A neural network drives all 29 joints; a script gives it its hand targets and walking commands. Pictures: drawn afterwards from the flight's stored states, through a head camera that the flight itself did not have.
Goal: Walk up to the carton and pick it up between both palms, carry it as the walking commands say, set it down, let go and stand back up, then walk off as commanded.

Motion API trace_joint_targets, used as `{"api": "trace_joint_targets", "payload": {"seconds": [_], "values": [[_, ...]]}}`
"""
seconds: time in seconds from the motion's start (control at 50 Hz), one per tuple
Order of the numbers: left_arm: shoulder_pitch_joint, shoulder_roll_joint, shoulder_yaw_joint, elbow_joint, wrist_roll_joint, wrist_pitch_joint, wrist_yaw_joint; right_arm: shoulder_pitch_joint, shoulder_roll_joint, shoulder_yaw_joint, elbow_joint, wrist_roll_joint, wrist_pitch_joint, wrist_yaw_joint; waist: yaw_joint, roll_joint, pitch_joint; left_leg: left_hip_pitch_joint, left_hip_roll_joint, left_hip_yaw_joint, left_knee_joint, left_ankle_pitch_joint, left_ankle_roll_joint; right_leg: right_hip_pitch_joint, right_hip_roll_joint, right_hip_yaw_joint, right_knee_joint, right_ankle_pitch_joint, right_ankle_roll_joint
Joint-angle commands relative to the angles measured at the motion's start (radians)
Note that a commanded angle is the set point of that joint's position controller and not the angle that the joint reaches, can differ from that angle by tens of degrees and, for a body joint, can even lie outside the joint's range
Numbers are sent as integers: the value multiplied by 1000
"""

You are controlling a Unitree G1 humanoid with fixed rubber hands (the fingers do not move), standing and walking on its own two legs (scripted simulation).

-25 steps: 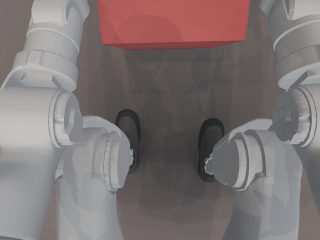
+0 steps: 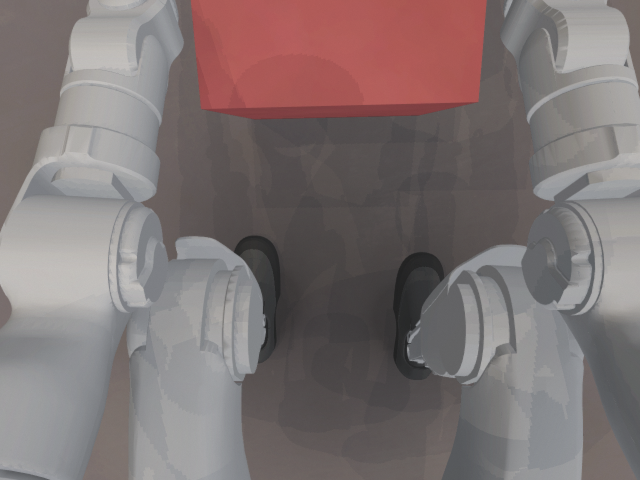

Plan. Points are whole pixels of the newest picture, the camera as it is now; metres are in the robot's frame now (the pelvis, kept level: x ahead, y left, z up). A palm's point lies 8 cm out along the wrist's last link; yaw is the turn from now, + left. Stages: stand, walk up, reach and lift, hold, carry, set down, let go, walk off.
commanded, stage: reach and lift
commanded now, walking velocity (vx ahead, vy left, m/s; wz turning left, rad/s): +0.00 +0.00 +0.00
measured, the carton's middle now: out of the picture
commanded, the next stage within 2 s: none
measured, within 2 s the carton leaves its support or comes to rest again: neither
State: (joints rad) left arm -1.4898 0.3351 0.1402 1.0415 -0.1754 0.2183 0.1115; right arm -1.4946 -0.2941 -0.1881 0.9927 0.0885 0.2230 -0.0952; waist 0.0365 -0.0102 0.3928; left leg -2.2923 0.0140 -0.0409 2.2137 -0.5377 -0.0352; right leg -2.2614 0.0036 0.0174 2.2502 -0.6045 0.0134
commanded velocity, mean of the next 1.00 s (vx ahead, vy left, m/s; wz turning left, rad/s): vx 0.00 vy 0.00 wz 0.00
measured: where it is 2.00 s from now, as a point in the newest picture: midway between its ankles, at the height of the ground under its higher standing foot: (334, 327)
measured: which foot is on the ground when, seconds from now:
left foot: down 0.00-1.00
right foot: down 0.00-1.00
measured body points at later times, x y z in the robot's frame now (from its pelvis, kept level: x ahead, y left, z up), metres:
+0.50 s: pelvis +0.00 +0.00 +0.04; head +0.36 +0.01 +0.32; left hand +0.56 +0.18 -0.09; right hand +0.58 -0.13 -0.08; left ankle +0.12 +0.13 -0.32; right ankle +0.11 -0.12 -0.32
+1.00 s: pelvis +0.00 +0.01 +0.09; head +0.33 +0.01 +0.40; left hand +0.54 +0.18 -0.02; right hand +0.56 -0.14 -0.01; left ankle +0.12 +0.14 -0.32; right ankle +0.11 -0.12 -0.32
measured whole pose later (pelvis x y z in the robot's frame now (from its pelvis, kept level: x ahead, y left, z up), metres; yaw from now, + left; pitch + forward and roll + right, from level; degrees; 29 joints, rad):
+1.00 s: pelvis +0.00 +0.01 +0.09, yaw -1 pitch +47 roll +0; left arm -1.22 0.08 0.49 0.67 0.18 0.39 0.05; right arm -1.27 -0.09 -0.45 0.74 -0.20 0.36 -0.05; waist 0.04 -0.02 -0.02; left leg -2.21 0.00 -0.04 1.89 -0.49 -0.04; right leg -2.19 0.03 0.03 1.91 -0.53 0.03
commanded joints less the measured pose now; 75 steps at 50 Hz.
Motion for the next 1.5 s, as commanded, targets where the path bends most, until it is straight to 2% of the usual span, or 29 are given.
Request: {"api": "trace_joint_targets", "payload": {"seconds": [0.0, 0.06, 0.16, 0.24, 0.38, 0.5, 0.76, 0.94, 1.08, 1.48], "values": [[-688, -1012, -293, -345, -103, -40, -305, -613, 1030, 332, -223, 91, -9, 295, 17, -22, -1502, 728, -111, 139, -136, 417, 21, 668, 113, -90, -187, 418, -13], [-670, -1033, -269, -353, -63, -27, -300, -572, 1049, 301, -195, 53, 5, 297, 16, -12, -1491, 719, -116, 142, -164, 399, 16, 611, 118, -97, -208, 390, -14], [-580, -1035, -188, -301, 40, 6, -297, -462, 1059, 212, -114, -39, 38, 313, 14, -3, -1331, 650, -125, 142, -219, 317, 17, 486, 122, -103, -259, 296, -10], [-558, -1047, -168, -308, 80, 30, -302, -447, 1063, 194, -116, -65, 58, 324, 13, 0, -1342, 663, -130, 142, -247, 308, 16, 471, 125, -107, -290, 280, -9], [-568, -1084, -186, -363, 97, 62, -311, -493, 1081, 226, -185, -58, 76, 318, 15, -7, -1467, 712, -133, 144, -278, 325, 11, 535, 131, -110, -327, 301, -6], [-532, -1108, -185, -374, 120, 86, -325, -461, 1103, 224, -190, -72, 92, 315, 13, -9, -1505, 715, -134, 146, -303, 336, 8, 570, 137, -109, -353, 325, -4], [-450, -1168, -212, -427, 132, 120, -336, -394, 1181, 258, -243, -79, 120, 304, 28, -21, -1618, 732, -145, 148, -378, 400, 3, 673, 154, -102, -420, 414, 5], [-397, -1196, -149, -385, 189, 150, -345, -346, 1192, 191, -206, -139, 144, 315, 19, -16, -1532, 719, -151, 137, -467, 320, 5, 620, 160, -103, -508, 333, 0], [-396, -1218, -128, -383, 211, 168, -354, -344, 1214, 176, -206, -154, 161, 328, 20, -15, -1553, 751, -154, 139, -518, 279, 6, 644, 162, -102, -563, 295, 0], [-303, -1300, -146, -394, 226, 203, -368, -260, 1282, 196, -231, -166, 190, 352, 14, -14, -1578, 877, -165, 131, -639, 294, 3, 752, 169, -95, -687, 308, 2]]}}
